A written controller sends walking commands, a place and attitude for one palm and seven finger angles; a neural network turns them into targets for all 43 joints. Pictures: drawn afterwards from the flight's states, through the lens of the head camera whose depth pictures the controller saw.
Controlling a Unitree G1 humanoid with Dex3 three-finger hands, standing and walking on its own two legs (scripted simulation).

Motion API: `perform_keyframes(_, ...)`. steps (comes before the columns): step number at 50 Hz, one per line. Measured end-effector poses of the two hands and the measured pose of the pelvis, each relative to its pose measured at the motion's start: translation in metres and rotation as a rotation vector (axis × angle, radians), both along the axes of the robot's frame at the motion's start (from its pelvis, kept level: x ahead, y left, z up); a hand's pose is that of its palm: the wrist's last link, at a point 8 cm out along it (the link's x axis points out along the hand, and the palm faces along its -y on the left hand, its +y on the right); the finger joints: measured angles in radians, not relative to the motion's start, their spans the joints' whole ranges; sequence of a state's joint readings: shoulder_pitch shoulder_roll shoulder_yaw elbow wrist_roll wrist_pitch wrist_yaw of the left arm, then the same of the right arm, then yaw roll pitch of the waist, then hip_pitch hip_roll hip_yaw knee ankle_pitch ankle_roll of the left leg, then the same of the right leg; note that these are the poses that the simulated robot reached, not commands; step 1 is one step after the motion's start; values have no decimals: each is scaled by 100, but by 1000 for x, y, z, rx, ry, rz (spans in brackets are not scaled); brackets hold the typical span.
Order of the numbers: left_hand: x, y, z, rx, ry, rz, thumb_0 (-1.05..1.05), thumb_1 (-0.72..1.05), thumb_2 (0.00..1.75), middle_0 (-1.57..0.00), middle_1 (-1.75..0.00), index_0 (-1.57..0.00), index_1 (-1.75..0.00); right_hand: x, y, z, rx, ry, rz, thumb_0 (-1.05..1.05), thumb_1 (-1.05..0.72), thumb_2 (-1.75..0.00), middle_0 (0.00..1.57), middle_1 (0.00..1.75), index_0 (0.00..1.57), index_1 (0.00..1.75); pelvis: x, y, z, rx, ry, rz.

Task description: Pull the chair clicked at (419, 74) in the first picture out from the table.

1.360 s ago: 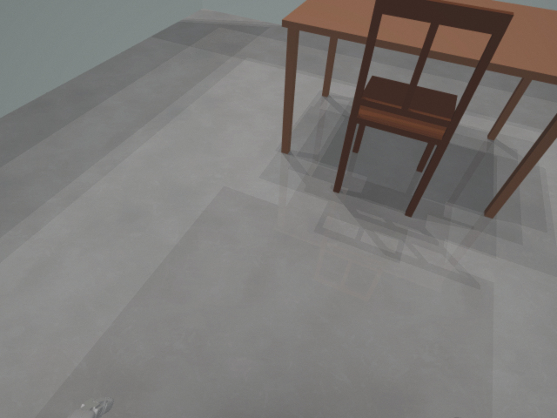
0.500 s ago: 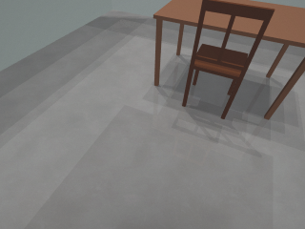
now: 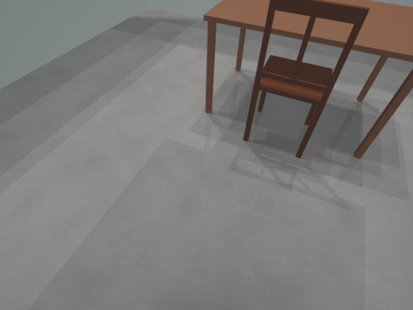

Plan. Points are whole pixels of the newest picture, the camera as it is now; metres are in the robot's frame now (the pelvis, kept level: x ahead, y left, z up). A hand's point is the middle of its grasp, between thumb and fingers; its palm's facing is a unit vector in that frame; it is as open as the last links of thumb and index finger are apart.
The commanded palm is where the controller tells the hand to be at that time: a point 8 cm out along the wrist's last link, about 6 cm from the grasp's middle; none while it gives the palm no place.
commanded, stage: look at it before walking up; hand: left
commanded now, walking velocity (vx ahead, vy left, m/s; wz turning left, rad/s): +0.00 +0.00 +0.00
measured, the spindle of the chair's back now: (302, 50) +1.27 -0.41 -0.08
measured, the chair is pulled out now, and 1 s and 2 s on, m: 0.00 0.00 0.00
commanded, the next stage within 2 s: walk to a spot facing it in 0.18 s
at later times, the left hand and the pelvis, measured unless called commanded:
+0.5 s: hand out of the picture +0.07 +0.22 -0.17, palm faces -0.09 -0.96 -0.27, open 7.4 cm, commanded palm none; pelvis +0.02 +0.00 -0.01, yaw -5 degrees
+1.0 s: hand (146, 307) +0.17 +0.14 -0.17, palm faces -0.26 -0.95 -0.17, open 7.4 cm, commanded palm none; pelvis +0.17 -0.04 +0.00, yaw -20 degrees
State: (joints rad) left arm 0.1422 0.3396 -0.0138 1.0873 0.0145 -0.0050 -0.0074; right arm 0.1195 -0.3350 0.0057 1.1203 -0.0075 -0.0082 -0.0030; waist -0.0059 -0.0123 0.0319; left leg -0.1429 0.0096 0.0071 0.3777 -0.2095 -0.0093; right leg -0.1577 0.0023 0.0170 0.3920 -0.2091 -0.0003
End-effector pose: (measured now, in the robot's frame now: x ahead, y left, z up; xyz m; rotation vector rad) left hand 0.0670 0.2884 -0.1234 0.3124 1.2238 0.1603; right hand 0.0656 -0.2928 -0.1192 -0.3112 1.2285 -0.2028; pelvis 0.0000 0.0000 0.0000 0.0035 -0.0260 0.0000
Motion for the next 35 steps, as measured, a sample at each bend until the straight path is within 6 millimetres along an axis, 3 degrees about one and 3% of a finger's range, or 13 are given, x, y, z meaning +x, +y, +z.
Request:
perform_keyframes(20, 8, -1, -3, -1, 11, -2, 1, 91, 90, -20, -30, -20, -30, 13, 10, -4, 16, -25, -9, 0, -91, -90, 21, 30, 21, 30, 10, 3, -2, 1, 2, -32)
perform_keyframes(27, 2, -30, -19, -59, 122, -38, 1, 91, 90, -19, -30, -20, -30, -12, 21, -24, 86, -6, -124, 0, -91, -90, 21, 30, 21, 30, 31, -6, -11, 20, 9, -128)
perform_keyframes(32, 26, -64, -27, -78, 131, -87, 1, 91, 90, -20, -30, -20, -30, -40, 12, -48, 124, 71, -218, 0, -91, -90, 21, 30, 21, 30, 52, -27, -24, 11, 3, -182)
perform_keyframes(35, 36, -80, -29, -85, 97, -67, 1, 91, 90, -20, -30, -20, -30, -41, 5, -49, 132, 136, -233, 0, -91, -90, 21, 30, 21, 30, 65, -38, -24, -1, 1, -187)
